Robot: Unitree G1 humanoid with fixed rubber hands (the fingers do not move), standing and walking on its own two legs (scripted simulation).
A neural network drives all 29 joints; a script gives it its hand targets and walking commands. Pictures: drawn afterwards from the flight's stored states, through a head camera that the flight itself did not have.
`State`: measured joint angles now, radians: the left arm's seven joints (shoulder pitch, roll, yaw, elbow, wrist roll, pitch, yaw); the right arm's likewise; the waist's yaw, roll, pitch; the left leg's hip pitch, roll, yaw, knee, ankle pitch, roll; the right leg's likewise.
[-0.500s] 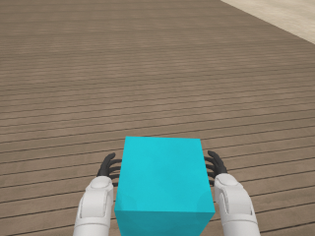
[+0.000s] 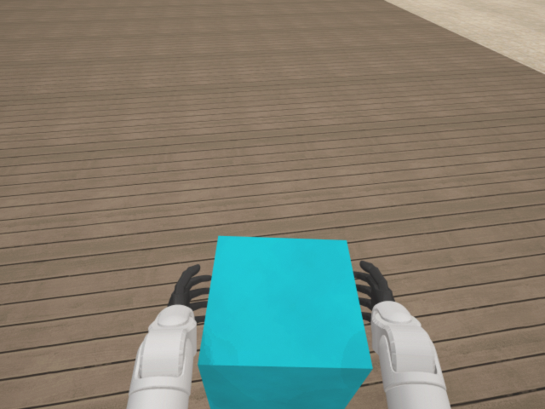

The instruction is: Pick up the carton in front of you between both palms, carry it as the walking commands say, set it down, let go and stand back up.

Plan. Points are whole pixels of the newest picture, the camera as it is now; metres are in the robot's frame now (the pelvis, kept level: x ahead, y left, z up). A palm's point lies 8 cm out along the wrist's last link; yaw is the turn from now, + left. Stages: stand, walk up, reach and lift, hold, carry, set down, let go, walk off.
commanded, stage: carry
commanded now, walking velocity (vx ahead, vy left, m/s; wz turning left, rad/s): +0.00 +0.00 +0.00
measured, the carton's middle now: (278, 331) +0.29 +0.00 -0.04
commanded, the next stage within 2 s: hold in 0.48 s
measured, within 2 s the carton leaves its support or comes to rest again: neither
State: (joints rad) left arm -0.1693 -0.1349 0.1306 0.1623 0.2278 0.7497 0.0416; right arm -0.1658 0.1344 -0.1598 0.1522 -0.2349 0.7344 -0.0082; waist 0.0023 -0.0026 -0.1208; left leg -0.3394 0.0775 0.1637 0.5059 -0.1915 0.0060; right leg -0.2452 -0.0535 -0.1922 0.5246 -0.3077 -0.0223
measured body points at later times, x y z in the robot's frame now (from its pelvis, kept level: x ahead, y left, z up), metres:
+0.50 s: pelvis +0.00 +0.00 +0.00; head -0.03 +0.00 +0.45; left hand +0.29 +0.14 +0.03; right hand +0.29 -0.16 +0.04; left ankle +0.04 +0.12 -0.73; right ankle -0.02 -0.09 -0.73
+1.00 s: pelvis -0.02 +0.03 +0.01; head -0.07 +0.05 +0.45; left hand +0.29 +0.13 +0.04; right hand +0.25 -0.17 +0.05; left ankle +0.05 +0.13 -0.73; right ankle -0.02 -0.09 -0.73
